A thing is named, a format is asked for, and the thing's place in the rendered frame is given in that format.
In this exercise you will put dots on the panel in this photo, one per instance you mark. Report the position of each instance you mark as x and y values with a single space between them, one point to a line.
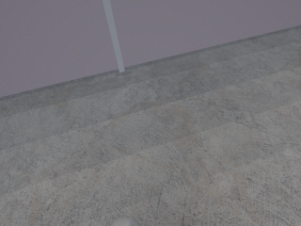
113 33

